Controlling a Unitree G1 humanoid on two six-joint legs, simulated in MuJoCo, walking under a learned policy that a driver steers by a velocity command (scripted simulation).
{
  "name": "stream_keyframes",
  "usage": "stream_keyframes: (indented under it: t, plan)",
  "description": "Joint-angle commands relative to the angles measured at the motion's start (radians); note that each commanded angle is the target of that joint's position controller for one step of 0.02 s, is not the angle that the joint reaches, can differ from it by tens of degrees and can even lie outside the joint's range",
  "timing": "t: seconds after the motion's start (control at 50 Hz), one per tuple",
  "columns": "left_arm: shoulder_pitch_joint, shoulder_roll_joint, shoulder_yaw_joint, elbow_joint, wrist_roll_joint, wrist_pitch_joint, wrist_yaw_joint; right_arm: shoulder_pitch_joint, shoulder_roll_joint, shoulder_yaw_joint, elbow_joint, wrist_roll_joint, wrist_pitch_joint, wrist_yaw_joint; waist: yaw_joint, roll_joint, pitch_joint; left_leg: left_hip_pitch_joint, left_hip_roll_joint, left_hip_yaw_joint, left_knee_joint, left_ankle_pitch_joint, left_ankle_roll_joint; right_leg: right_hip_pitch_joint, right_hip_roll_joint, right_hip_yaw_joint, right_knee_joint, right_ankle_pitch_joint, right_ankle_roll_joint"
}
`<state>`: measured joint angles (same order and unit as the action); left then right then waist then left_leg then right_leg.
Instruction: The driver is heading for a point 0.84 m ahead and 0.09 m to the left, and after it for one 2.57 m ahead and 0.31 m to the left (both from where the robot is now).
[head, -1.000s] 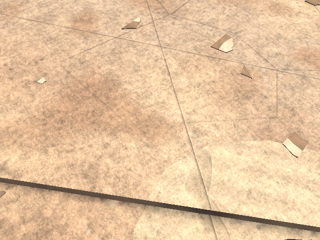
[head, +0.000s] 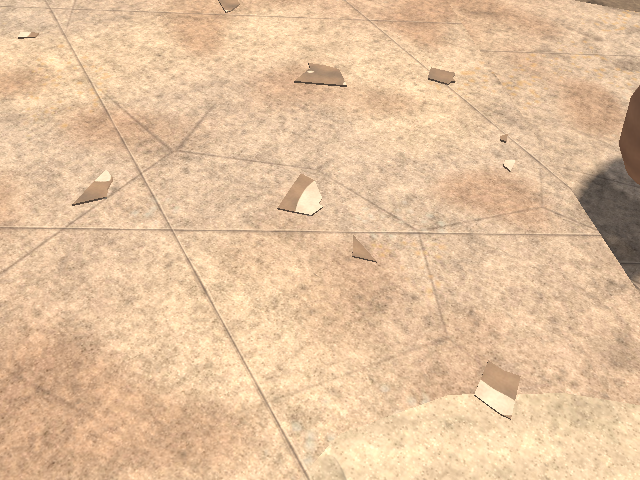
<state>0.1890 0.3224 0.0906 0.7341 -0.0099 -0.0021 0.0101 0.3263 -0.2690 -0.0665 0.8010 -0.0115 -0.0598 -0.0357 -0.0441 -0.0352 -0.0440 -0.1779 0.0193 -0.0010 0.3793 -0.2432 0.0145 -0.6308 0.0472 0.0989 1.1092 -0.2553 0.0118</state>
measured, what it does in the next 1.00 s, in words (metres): climbs, turning left: right foot, then left foot 0.05 m higher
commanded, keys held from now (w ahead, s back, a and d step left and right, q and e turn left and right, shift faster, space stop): w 0.24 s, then w+q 0.76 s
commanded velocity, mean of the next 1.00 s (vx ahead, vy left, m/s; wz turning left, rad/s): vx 0.46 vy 0.00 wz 0.23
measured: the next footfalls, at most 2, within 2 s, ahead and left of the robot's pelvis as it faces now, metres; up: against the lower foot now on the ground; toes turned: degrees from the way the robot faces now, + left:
right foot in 0.28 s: +0.19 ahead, -0.17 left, +0.00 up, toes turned -4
left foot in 0.74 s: +0.49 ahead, +0.06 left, +0.05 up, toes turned +12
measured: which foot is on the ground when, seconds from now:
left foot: down 0.00-0.28, up 0.30-0.72, down 0.74-1.00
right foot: up 0.00-0.26, down 0.28-0.76, up 0.78-1.00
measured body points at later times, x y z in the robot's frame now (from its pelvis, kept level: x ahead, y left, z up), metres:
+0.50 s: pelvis +0.20 -0.07 -0.01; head +0.21 -0.08 +0.44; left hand +0.21 +0.19 -0.13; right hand +0.30 -0.33 -0.13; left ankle +0.22 +0.08 -0.58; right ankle +0.15 -0.16 -0.75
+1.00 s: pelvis +0.46 -0.01 +0.05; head +0.48 +0.01 +0.50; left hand +0.59 +0.30 -0.03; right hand +0.62 -0.25 -0.06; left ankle +0.46 +0.05 -0.70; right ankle +0.55 -0.18 -0.61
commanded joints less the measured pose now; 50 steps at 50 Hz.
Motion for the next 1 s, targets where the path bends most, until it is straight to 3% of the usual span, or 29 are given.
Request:
stream_keyframes:
  t: [0.02, 0.12, 0.18, 0.22, 0.26, 0.28, 0.3, 0.32, 0.34, 0.38, 0.42, 0.46, 0.52, 0.56, 0.6, 0.64, 0.68, 0.7, 0.72, 0.74, 0.76, 0.78, 0.8, 0.82, 0.84, 0.86, 0.88, 0.96, 1.0]
  plan:
    - [-0.083, 0.019, -0.003, -0.079, -0.008, -0.035, -0.01, 0.047, -0.111, -0.021, -0.034, 0.001, -0.027, 0.007, -0.017, 0.15, 0.105, 0.139, 0.212, -0.233, -0.229, -0.144, 0.147, -0.237, -0.044, 0.007, -0.021, 0.08, 0.019]
    - [-0.192, -0.025, -0.033, -0.122, -0.005, -0.051, -0.029, 0.062, -0.158, -0.029, -0.023, 0.016, -0.017, 0.011, -0.047, 0.192, 0.121, 0.073, 0.207, -0.126, -0.243, 0.012, 0.155, -0.028, -0.081, -0.123, -0.338, 0.11, 0.029]
    - [-0.193, -0.011, -0.035, -0.129, -0.012, -0.055, -0.041, 0.102, -0.177, -0.033, -0.003, 0.029, -0.008, 0.02, -0.049, 0.208, 0.134, 0.069, 0.243, -0.126, -0.211, 0.052, 0.164, 0.086, -0.067, -0.15, -0.458, 0.025, -0.006]
    - [-0.144, 0.015, -0.026, -0.123, -0.017, -0.059, -0.043, 0.091, -0.192, -0.038, 0.007, 0.042, 0.001, 0.023, 0.0, 0.216, 0.124, 0.07, 0.271, -0.136, -0.162, 0.139, 0.153, 0.196, -0.05, -0.157, -0.558, 0.03, -0.045]
    - [0.071, 0.075, 0.012, -0.053, -0.01, -0.059, -0.032, 0.072, -0.17, -0.027, 0.008, 0.046, 0.002, 0.022, 0.119, 0.152, 0.002, -0.008, 0.202, -0.055, 0.099, 0.436, 0.106, 0.539, -0.014, -0.166, -0.663, 0.094, -0.091]
    - [0.241, 0.14, 0.034, -0.024, 0.001, -0.057, -0.017, 0.045, -0.11, -0.003, -0.017, 0.029, -0.006, 0.028, 0.199, 0.028, -0.139, -0.208, 0.133, 0.005, 0.415, 0.285, 0.048, 0.834, -0.196, 0.054, -0.675, 0.055, -0.143]
    - [0.314, 0.245, 0.049, -0.008, 0.015, -0.05, -0.009, 0.098, 0.011, 0.03, -0.052, 0.02, -0.032, 0.03, 0.163, -0.255, -0.224, -0.566, -0.019, 0.02, 0.766, -0.292, -0.012, 1.053, -0.465, 0.483, -0.759, 0.073, -0.279]
    - [0.352, 0.163, 0.035, 0.012, 0.021, -0.055, -0.011, 0.073, -0.077, 0.006, -0.028, 0.055, -0.048, 0.029, 0.211, -0.132, -0.206, -0.666, -0.01, -0.128, 0.95, -0.311, -0.016, 0.976, -0.484, 0.58, -0.827, -0.098, -0.324]
    - [0.284, 0.111, 0.015, 0.017, 0.016, -0.06, -0.013, 0.021, -0.112, -0.007, -0.044, 0.072, -0.051, 0.032, 0.175, -0.114, -0.07, -0.741, 0.033, -0.123, 1.013, -0.238, 0.001, 0.881, -0.449, 0.441, -0.839, -0.143, -0.289]
    - [0.145, 0.016, -0.017, 0.013, 0.02, -0.064, -0.023, -0.027, -0.089, -0.007, -0.044, 0.045, -0.038, 0.029, 0.109, -0.081, 0.055, -0.72, 0.088, -0.089, 1.026, -0.086, 0.0, 0.666, -0.352, 0.237, -0.895, -0.101, -0.232]
    - [0.108, -0.036, -0.029, 0.041, 0.03, -0.071, -0.032, 0.017, -0.04, -0.003, -0.026, 0.053, -0.005, 0.032, 0.05, -0.113, 0.101, -0.69, 0.099, -0.089, 1.123, -0.049, -0.003, 0.536, -0.315, 0.105, -0.938, 0.01, -0.202]
    - [0.139, -0.052, -0.033, 0.087, 0.03, -0.077, -0.033, 0.026, 0.008, 0.008, -0.028, 0.058, 0.024, 0.029, 0.031, -0.082, 0.123, -0.774, 0.088, -0.092, 1.274, -0.066, -0.008, 0.485, -0.323, 0.019, -0.936, 0.115, -0.202]
    - [0.126, -0.033, -0.039, 0.11, 0.035, -0.077, -0.016, -0.099, 0.007, 0.025, -0.118, 0.035, 0.028, 0.03, 0.013, -0.038, 0.158, -0.82, 0.086, -0.076, 1.147, 0.044, -0.02, 0.391, -0.281, -0.111, -0.972, 0.167, -0.181]
    - [0.119, 0.007, -0.036, 0.107, 0.045, -0.077, 0.004, -0.173, 0.005, 0.035, -0.164, 0.02, 0.023, 0.041, 0.023, -0.005, 0.136, -0.699, 0.082, -0.011, 0.882, 0.155, -0.026, 0.353, -0.241, -0.209, -0.987, 0.275, -0.166]
    - [0.194, 0.05, -0.03, 0.128, 0.033, -0.085, 0.016, -0.262, 0.03, 0.046, -0.203, 0.02, 0.017, 0.056, 0.072, -0.001, 0.118, -0.651, 0.071, 0.053, 0.726, 0.172, -0.003, 0.449, -0.292, -0.214, -1.009, 0.435, -0.169]
    - [0.223, 0.079, -0.025, 0.142, 0.013, -0.07, 0.025, -0.314, 0.044, 0.054, -0.243, 0.029, 0.011, 0.075, 0.082, -0.002, 0.117, -0.669, 0.053, 0.096, 0.594, 0.104, 0.042, 0.61, -0.33, -0.237, -0.968, 0.648, -0.155]
    - [0.226, 0.104, -0.022, 0.135, 0.007, -0.052, 0.031, -0.304, 0.016, 0.038, -0.265, 0.027, 0.01, 0.09, 0.057, -0.06, 0.048, -0.553, -0.017, 0.171, 0.526, 0.031, 0.087, 0.714, -0.339, -0.279, -0.837, 1.113, -0.135]
    - [0.214, 0.131, -0.016, 0.128, 0.009, -0.042, 0.035, -0.248, -0.012, 0.023, -0.271, 0.028, 0.016, 0.097, 0.013, -0.128, 0.0, -0.479, -0.059, 0.19, 0.526, -0.053, 0.107, 0.756, -0.348, -0.291, -0.723, 1.348, -0.128]
    - [0.184, 0.154, -0.01, 0.12, 0.007, -0.034, 0.036, -0.14, -0.064, 0.001, -0.258, 0.036, 0.021, 0.101, -0.054, -0.151, -0.065, -0.334, -0.088, 0.177, 0.464, -0.065, 0.136, 0.754, -0.347, -0.292, -0.574, 1.444, -0.122]
    - [0.151, 0.154, -0.009, 0.105, -0.006, -0.036, 0.036, 0.014, -0.133, -0.033, -0.221, 0.043, 0.024, 0.096, -0.137, -0.119, -0.14, -0.077, -0.117, 0.133, 0.304, 0.047, 0.17, 0.666, -0.306, -0.302, -0.377, 1.338, -0.098]
    - [0.186, 0.094, -0.025, 0.064, 0.006, -0.055, 0.034, 0.115, -0.239, -0.072, -0.192, 0.043, 0.035, 0.075, -0.141, 0.049, -0.216, 0.27, 0.032, -0.206, 0.179, -0.02, 0.246, 0.338, -0.211, -0.287, -0.048, 0.77, -0.053]
    - [0.217, -0.025, -0.064, 0.018, 0.033, -0.095, 0.003, 0.074, -0.301, -0.077, -0.211, 0.037, 0.031, 0.061, -0.045, 0.307, -0.337, 0.478, 0.303, -0.881, -0.04, -0.157, 0.444, -0.025, 0.031, -0.117, 0.342, -0.185, -0.014]
    - [0.126, 0.091, -0.021, 0.014, 0.014, -0.139, -0.029, 0.055, -0.199, -0.045, -0.221, 0.006, 0.018, 0.052, -0.088, 0.167, -0.321, 0.422, 0.301, -0.882, -0.091, -0.185, 0.395, -0.116, -0.026, 0.086, 0.451, -0.144, -0.043]
    - [0.063, 0.071, -0.024, -0.026, -0.022, -0.148, -0.037, 0.047, -0.146, -0.027, -0.202, 0.001, 0.007, 0.054, -0.056, 0.115, -0.158, 0.284, 0.275, -0.714, -0.086, -0.154, 0.345, -0.158, -0.056, 0.045, 0.441, -0.115, -0.058]
    - [0.037, 0.029, -0.037, -0.047, -0.009, -0.152, -0.027, -0.009, -0.128, -0.025, -0.188, 0.016, 0.003, 0.06, 0.005, 0.024, -0.038, 0.152, 0.233, -0.591, -0.096, -0.028, 0.322, -0.175, -0.089, 0.014, 0.409, -0.075, -0.05]
    - [0.037, 0.032, -0.033, -0.058, 0.008, -0.148, -0.018, -0.049, -0.102, -0.019, -0.195, 0.021, -0.008, 0.066, 0.035, -0.001, -0.004, 0.091, 0.164, -0.475, -0.098, 0.104, 0.294, -0.125, -0.12, 0.015, 0.317, -0.055, -0.051]
    - [0.038, 0.032, -0.032, -0.068, 0.003, -0.136, -0.016, -0.066, -0.081, -0.013, -0.203, 0.012, -0.011, 0.066, 0.062, 0.021, 0.009, 0.04, 0.118, -0.403, -0.104, 0.166, 0.286, -0.068, -0.127, 0.012, 0.284, -0.057, -0.05]
    - [-0.005, 0.023, -0.032, -0.096, 0.033, -0.101, -0.009, -0.032, -0.107, -0.027, -0.195, 0.029, -0.024, 0.044, 0.069, 0.03, 0.015, 0.015, 0.098, -0.332, -0.148, 0.343, 0.287, -0.062, -0.141, -0.033, 0.018, -0.015, 0.017]
    - [-0.079, 0.005, -0.039, -0.117, 0.03, -0.095, -0.007, -0.005, -0.137, -0.036, -0.185, 0.03, -0.015, 0.029, 0.048, 0.058, 0.028, -0.024, 0.084, -0.297, -0.154, 0.325, 0.278, -0.053, -0.124, -0.052, -0.143, 0.053, 0.049]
